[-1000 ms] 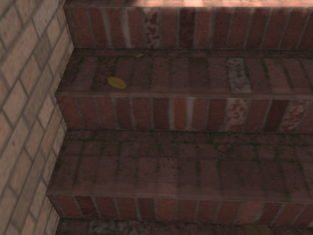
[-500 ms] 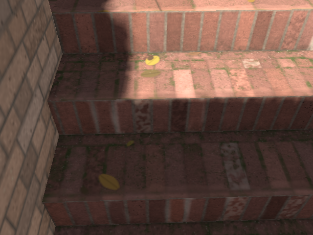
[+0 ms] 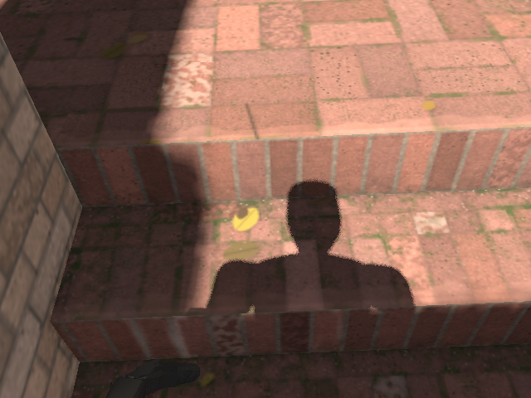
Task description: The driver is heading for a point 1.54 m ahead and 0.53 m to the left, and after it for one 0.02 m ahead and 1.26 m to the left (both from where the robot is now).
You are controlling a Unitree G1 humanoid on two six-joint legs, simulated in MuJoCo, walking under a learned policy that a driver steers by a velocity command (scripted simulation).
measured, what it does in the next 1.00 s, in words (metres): climbs, turning left: left foot 0.17 m higher, then right foot 0.17 m higher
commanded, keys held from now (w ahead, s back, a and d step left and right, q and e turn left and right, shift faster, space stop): w+q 0.80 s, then w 0.20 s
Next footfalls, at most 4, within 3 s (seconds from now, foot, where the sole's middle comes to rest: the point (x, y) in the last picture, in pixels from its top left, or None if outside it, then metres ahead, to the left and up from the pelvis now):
0.42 left None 0.37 0.16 -0.50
0.98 right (289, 244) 0.66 0.00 -0.33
1.44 left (166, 183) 0.69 0.22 -0.18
1.64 left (116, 143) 0.79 0.32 -0.16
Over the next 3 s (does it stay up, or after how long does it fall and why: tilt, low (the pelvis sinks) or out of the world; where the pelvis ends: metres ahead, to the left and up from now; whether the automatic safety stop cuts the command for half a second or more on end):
stays up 1.33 0.28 0.62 its command is cut before an obstacle after 0.5 s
